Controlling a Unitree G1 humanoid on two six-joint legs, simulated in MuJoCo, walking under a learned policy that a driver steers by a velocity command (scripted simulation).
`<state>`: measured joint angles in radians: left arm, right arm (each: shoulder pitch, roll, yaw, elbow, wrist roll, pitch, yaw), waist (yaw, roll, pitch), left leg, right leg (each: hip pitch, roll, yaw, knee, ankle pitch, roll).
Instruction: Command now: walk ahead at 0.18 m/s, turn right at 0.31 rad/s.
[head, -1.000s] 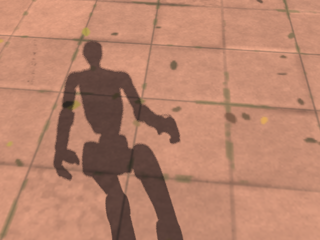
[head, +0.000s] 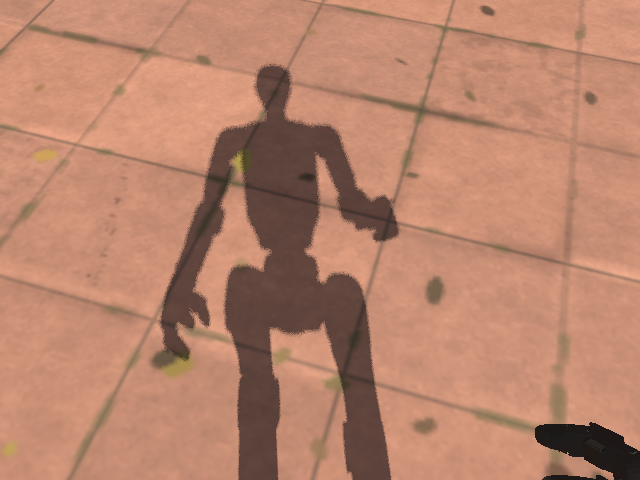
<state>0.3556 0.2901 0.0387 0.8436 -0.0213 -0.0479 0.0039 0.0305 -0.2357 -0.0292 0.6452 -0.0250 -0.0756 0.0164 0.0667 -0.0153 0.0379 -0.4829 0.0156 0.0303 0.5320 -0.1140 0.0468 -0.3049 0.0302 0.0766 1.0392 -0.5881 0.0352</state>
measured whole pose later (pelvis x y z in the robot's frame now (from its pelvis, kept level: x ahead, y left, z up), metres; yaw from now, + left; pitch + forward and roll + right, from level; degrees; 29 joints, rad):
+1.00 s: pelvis +0.14 -0.03 +0.02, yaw -22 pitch +2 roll -1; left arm 0.24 0.29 0.06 0.69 -0.01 -0.05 0.00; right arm 0.35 -0.25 -0.05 0.89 0.00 -0.08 0.01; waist -0.04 -0.05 -0.03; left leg -0.12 -0.01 0.00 0.36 -0.28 0.03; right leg -0.55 -0.01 0.03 0.99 -0.29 -0.02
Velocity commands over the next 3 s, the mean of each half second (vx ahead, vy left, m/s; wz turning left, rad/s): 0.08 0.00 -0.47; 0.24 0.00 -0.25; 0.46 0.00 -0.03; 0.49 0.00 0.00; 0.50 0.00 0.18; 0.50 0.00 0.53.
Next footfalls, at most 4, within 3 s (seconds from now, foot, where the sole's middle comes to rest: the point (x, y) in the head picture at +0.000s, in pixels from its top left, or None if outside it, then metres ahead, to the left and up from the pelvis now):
0.36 right None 0.08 -0.14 -0.76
0.84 left None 0.16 0.07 -0.76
1.28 right None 0.36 -0.29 -0.76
1.80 left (429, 349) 0.74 -0.18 -0.76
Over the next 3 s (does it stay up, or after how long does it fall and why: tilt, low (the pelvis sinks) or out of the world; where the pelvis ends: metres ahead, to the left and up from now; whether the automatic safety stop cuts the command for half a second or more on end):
stays up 1.16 -0.38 0.01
